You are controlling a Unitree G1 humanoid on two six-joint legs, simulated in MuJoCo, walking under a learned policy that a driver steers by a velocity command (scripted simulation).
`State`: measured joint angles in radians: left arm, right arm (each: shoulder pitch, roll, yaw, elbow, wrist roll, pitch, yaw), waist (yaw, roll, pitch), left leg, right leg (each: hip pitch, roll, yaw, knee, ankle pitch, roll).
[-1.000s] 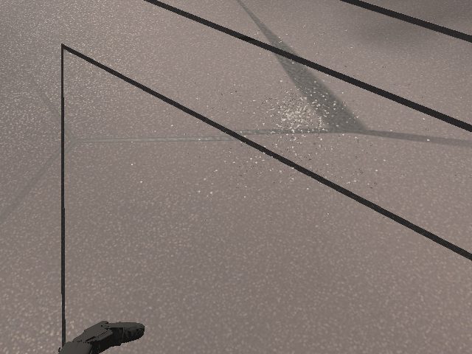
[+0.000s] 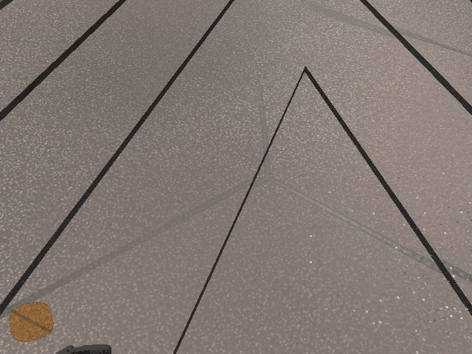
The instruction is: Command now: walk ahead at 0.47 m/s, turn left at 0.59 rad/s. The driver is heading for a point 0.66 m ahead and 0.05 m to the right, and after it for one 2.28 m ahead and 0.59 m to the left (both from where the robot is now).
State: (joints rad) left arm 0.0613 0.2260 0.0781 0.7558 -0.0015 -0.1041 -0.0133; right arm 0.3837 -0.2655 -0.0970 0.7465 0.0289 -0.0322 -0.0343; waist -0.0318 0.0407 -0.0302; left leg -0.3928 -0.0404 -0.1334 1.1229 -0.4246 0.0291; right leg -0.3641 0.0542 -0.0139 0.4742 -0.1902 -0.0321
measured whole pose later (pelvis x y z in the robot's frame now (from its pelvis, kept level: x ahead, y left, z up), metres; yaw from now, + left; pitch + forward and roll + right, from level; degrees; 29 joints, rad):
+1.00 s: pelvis +0.52 -0.03 +0.00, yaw -5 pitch +1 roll +2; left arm 0.33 0.22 0.03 0.97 0.00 -0.07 -0.04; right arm 0.13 -0.26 -0.07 0.73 0.01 -0.07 -0.02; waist 0.04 0.05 0.02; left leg -0.66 0.09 -0.02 1.27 -0.25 0.03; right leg -0.26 0.06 0.00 0.53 -0.29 -0.09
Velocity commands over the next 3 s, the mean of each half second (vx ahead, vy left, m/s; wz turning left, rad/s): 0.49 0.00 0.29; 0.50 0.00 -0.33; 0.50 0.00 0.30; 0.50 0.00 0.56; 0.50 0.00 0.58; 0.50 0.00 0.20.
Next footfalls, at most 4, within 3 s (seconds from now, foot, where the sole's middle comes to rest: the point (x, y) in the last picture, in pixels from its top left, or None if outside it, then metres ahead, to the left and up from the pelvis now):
0.32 left None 0.34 0.19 -0.75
0.82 right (274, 333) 0.54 -0.09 -0.77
1.32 left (224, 218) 0.91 0.05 -0.74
1.74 right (285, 166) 1.16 -0.18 -0.77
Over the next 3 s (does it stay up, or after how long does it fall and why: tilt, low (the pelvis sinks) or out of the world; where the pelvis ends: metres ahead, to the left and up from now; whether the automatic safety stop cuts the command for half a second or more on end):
stays up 1.53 0.24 0.05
